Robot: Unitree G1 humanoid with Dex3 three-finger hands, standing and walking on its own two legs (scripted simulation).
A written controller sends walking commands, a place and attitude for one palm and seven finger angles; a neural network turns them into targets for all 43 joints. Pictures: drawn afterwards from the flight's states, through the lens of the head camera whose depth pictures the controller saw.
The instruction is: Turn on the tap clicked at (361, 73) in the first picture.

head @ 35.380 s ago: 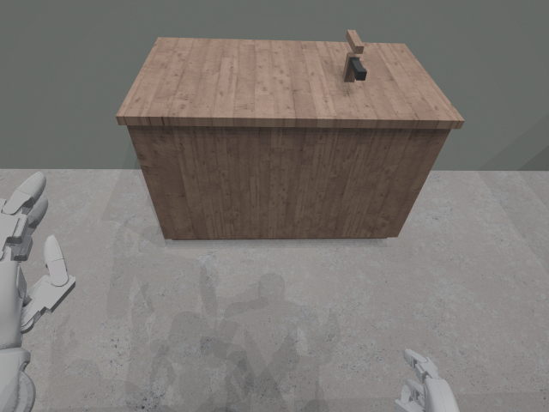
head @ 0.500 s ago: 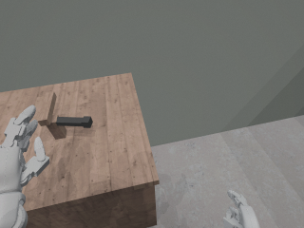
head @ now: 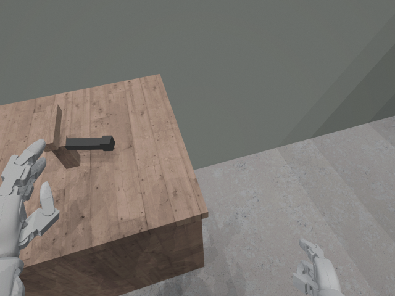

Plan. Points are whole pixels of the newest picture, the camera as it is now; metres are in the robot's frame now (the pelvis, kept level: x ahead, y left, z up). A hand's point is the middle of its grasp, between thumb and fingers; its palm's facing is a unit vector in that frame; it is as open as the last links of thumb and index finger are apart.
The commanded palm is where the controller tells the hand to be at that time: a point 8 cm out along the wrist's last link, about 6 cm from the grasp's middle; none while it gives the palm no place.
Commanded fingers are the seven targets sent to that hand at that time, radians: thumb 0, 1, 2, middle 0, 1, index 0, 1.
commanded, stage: step back with the hand held close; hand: left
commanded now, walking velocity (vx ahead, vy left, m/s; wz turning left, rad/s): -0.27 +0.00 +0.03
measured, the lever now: (107, 143) +0.45 +0.27 +0.02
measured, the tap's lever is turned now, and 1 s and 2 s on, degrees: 73 73 73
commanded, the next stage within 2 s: stop stepping back and stand still in 1.04 s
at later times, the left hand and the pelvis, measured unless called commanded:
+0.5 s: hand (6, 277) +0.12 +0.24 +0.16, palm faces +0.42 -0.81 -0.40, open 7.4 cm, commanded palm +0.06 +0.28 +0.18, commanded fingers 0.00 0.90 0.90 -0.20 -0.30 -0.20 -0.30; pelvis -0.09 +0.00 -0.01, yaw +2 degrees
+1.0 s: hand out of the picture -0.01 +0.24 +0.17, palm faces +0.51 -0.77 -0.38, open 7.4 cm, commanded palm -0.04 +0.27 +0.18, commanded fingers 0.00 0.90 0.90 -0.20 -0.30 -0.20 -0.30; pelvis -0.17 -0.03 -0.01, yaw +6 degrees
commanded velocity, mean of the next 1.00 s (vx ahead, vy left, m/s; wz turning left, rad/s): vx -0.34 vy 0.00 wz -0.03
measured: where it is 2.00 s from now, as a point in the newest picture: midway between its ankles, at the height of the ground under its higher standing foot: outside the picture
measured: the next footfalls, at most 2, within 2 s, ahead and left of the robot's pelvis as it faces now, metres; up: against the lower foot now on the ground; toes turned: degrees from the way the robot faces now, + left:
left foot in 1.04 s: -0.16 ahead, +0.12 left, +0.00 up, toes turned +9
right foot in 1.32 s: -0.21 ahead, -0.16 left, +0.00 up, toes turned +1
